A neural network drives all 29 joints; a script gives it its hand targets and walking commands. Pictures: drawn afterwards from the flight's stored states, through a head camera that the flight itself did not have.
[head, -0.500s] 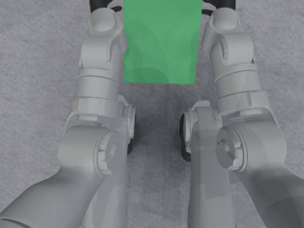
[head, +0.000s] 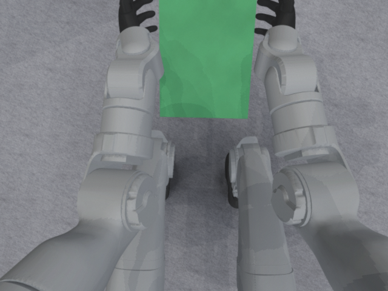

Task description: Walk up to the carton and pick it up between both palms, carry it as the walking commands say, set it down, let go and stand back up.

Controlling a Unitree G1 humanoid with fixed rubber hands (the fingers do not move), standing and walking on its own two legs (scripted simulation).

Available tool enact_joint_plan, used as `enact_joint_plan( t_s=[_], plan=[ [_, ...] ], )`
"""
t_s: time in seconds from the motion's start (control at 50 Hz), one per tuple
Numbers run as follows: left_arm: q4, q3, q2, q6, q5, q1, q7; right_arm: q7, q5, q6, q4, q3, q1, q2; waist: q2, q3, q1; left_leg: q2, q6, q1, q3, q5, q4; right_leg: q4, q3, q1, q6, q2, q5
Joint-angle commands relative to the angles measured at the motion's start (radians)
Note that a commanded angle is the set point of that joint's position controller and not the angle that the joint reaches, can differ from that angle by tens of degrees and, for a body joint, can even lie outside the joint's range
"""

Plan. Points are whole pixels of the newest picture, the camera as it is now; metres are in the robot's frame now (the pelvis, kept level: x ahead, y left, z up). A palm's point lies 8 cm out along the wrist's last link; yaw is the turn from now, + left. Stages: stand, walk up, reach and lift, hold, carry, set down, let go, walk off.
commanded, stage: reach and lift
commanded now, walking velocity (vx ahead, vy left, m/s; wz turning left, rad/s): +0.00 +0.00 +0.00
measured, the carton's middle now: (203, 44) +0.53 +0.02 -0.16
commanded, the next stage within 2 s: none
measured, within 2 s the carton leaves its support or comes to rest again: neither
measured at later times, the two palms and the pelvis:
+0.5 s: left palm (122, 22) +0.49 +0.13 +0.01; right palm (298, 25) +0.50 -0.10 +0.00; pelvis +0.01 +0.00 +0.06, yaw +0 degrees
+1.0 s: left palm (98, 3) +0.47 +0.13 +0.08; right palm (330, 3) +0.49 -0.10 +0.08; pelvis +0.02 +0.00 +0.12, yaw +0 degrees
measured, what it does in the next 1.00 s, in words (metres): rises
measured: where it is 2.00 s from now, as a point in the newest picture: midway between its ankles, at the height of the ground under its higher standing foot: (199, 186)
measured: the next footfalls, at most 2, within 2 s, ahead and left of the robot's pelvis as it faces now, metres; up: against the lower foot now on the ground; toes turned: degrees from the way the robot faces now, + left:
none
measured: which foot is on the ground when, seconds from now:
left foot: down 0.00-1.00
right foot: down 0.00-1.00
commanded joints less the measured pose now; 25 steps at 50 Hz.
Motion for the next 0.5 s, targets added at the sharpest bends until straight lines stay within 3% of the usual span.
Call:
enact_joint_plan(
  t_s=[0.0,0.02,0.04,0.06,0.08,0.1,0.12,0.16,0.2,0.22,0.26,0.28,0.3,0.32,0.36,0.38,0.42,0.44,0.48],
  plan=[
    [-0.029,-0.713,-1.21,-0.017,-0.207,-0.76,-0.45,0.484,0.151,-0.088,-0.261,0.522,-0.874,1.22,-0.001,-2.524,-0.026,-0.148,0.01,0.844,0.046,0.016,-0.235,-0.255,-0.128,0.583,-0.052,0.105,0.016],
    [-0.093,-0.724,-1.209,-0.01,-0.223,-0.752,-0.444,0.489,0.167,-0.091,-0.337,0.538,-0.907,1.207,0.003,-2.61,-0.018,-0.158,0.01,0.945,0.033,0.064,-0.262,-0.261,-0.134,0.628,-0.049,0.107,0.062],
    [-0.067,-0.716,-1.224,-0.015,-0.212,-0.76,-0.443,0.493,0.16,-0.091,-0.287,0.544,-0.889,1.212,0.008,-2.582,-0.014,-0.151,0.012,0.907,0.026,0.068,-0.254,-0.253,-0.138,0.58,-0.049,0.106,0.059],
    [-0.094,-0.719,-1.231,-0.019,-0.225,-0.781,-0.442,0.49,0.151,-0.087,-0.282,0.518,-0.869,1.226,-0.006,-2.557,-0.043,-0.156,0.011,0.912,0.025,0.036,-0.266,-0.269,-0.132,0.607,-0.046,0.108,0.045],
    [-0.054,-0.686,-1.205,-0.016,-0.203,-0.767,-0.444,0.489,0.133,-0.089,-0.24,0.491,-0.841,1.225,0.016,-2.499,-0.031,-0.15,0.012,0.885,0.046,0.022,-0.284,-0.29,-0.124,0.611,-0.05,0.107,0.019],
    [-0.046,-0.701,-1.207,-0.014,-0.197,-0.723,-0.448,0.492,0.149,-0.094,-0.284,0.521,-0.852,1.222,0.02,-2.546,-0.015,-0.146,0.005,0.903,0.044,0.045,-0.276,-0.295,-0.114,0.635,-0.054,0.102,0.041],
    [-0.051,-0.699,-1.235,-0.015,-0.196,-0.746,-0.445,0.496,0.146,-0.094,-0.273,0.517,-0.868,1.23,0.016,-2.52,-0.032,-0.144,0.012,0.909,0.029,0.024,-0.29,-0.299,-0.123,0.611,-0.048,0.102,0.024],
    [-0.089,-0.715,-1.225,-0.016,-0.211,-0.753,-0.447,0.495,0.149,-0.084,-0.302,0.541,-0.866,1.221,-0.019,-2.592,-0.032,-0.151,0.012,0.956,0.029,0.063,-0.302,-0.307,-0.132,0.656,-0.046,0.106,0.053],
    [-0.097,-0.735,-1.238,-0.017,-0.225,-0.767,-0.441,0.499,0.141,-0.087,-0.269,0.529,-0.848,1.223,-0.006,-2.561,-0.042,-0.14,0.007,0.982,-0.003,0.027,-0.316,-0.309,-0.132,0.629,-0.051,0.105,0.041],
    [-0.116,-0.746,-1.234,-0.009,-0.227,-0.743,-0.439,0.497,0.158,-0.089,-0.329,0.539,-0.866,1.214,0.019,-2.619,-0.031,-0.146,0.004,1.052,0.005,0.054,-0.334,-0.33,-0.122,0.675,-0.055,0.105,0.063],
    [-0.146,-0.749,-1.228,-0.015,-0.219,-0.743,-0.44,0.497,0.178,-0.086,-0.33,0.568,-0.843,1.244,0.022,-2.639,-0.006,-0.152,0.008,1.041,0.03,0.129,-0.335,-0.34,-0.119,0.723,-0.05,0.109,0.112],
    [-0.084,-0.746,-1.249,-0.006,-0.207,-0.68,-0.434,0.496,0.139,-0.08,-0.284,0.541,-0.789,1.233,0.024,-2.559,-0.034,-0.14,-0.001,1.006,0.019,0.083,-0.342,-0.346,-0.116,0.682,-0.059,0.11,0.074],
    [-0.129,-0.743,-1.224,-0.01,-0.219,-0.734,-0.437,0.494,0.176,-0.08,-0.348,0.579,-0.846,1.246,0.002,-2.611,-0.009,-0.15,0.006,1.025,0.048,0.102,-0.354,-0.386,-0.101,0.79,-0.049,0.106,0.087],
    [-0.118,-0.744,-1.22,-0.011,-0.219,-0.74,-0.441,0.494,0.159,-0.078,-0.314,0.558,-0.845,1.23,-0.019,-2.601,-0.023,-0.146,0.012,1.022,0.012,0.057,-0.362,-0.369,-0.108,0.736,-0.051,0.107,0.061],
    [-0.144,-0.758,-1.233,-0.012,-0.226,-0.733,-0.437,0.495,0.157,-0.079,-0.332,0.567,-0.81,1.239,-0.003,-2.589,-0.02,-0.145,0.007,1.069,0.009,0.113,-0.381,-0.376,-0.11,0.744,-0.051,0.108,0.116],
    [-0.157,-0.78,-1.24,-0.014,-0.227,-0.713,-0.436,0.496,0.149,-0.084,-0.308,0.55,-0.76,1.239,0.026,-2.585,-0.045,-0.138,-0.003,1.084,-0.001,0.105,-0.382,-0.39,-0.1,0.74,-0.06,0.105,0.113],
    [-0.132,-0.772,-1.231,-0.007,-0.214,-0.691,-0.44,0.495,0.157,-0.088,-0.362,0.565,-0.8,1.222,0.054,-2.578,-0.02,-0.145,-0.006,1.073,0.028,0.105,-0.411,-0.418,-0.094,0.805,-0.057,0.104,0.116],
    [-0.091,-0.764,-1.253,-0.004,-0.21,-0.652,-0.44,0.497,0.137,-0.083,-0.327,0.554,-0.79,1.219,0.005,-2.537,-0.035,-0.142,0.0,1.098,0.001,0.084,-0.417,-0.415,-0.107,0.756,-0.052,0.104,0.088],
    [-0.102,-0.743,-1.243,-0.011,-0.207,-0.639,-0.442,0.497,0.153,-0.086,-0.35,0.578,-0.784,1.23,-0.01,-2.549,-0.017,-0.145,0.007,1.098,0.007,0.12,-0.439,-0.443,-0.101,0.804,-0.05,0.099,0.106]
  ],
)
